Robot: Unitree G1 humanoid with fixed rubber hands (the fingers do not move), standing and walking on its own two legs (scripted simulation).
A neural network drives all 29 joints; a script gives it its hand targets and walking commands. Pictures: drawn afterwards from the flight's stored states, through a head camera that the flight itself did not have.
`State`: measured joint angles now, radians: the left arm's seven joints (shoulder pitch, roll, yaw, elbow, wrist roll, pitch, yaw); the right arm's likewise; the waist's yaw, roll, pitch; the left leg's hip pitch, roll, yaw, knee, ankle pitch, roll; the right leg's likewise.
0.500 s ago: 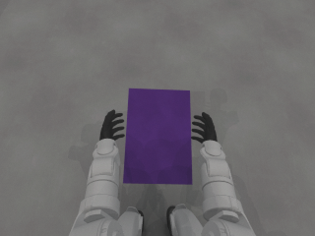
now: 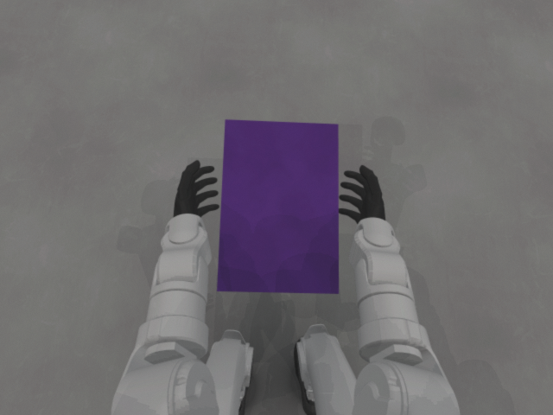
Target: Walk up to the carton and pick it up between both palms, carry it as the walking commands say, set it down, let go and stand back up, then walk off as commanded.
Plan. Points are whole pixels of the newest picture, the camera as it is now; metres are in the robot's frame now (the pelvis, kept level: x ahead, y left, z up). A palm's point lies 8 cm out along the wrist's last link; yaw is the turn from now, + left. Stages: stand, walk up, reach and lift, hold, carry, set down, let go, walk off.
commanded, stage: set down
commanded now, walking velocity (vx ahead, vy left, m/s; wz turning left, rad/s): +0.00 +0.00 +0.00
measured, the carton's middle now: (277, 211) +0.44 -0.01 -0.15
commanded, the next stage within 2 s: none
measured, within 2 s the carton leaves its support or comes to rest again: neither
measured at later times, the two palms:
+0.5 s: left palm (202, 217) +0.43 +0.12 -0.14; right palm (352, 221) +0.42 -0.14 -0.15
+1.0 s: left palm (210, 218) +0.46 +0.12 -0.23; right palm (341, 220) +0.45 -0.14 -0.23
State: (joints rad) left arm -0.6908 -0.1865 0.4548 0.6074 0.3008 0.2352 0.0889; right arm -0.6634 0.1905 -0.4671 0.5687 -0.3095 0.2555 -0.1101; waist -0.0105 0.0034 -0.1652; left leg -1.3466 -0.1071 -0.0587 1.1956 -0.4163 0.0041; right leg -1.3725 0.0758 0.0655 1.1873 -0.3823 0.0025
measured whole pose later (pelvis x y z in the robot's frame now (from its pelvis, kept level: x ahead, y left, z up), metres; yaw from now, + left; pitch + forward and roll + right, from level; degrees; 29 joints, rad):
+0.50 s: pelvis -0.01 +0.00 -0.08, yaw +0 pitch +39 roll +0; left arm -0.85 -0.11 0.41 0.72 0.22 0.20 0.16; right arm -0.82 0.12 -0.43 0.67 -0.22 0.23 -0.18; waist -0.01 0.01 -0.18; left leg -1.68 -0.13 -0.06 1.50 -0.50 -0.01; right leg -1.71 0.11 0.06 1.48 -0.46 0.02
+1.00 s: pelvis -0.03 +0.00 -0.15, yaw +0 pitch +42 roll +0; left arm -1.08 -0.03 0.43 0.79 0.21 0.24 0.17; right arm -1.04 0.05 -0.45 0.73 -0.21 0.26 -0.19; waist -0.01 0.01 -0.09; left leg -1.95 -0.16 -0.06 1.75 -0.54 -0.03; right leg -1.97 0.13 0.06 1.73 -0.49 0.03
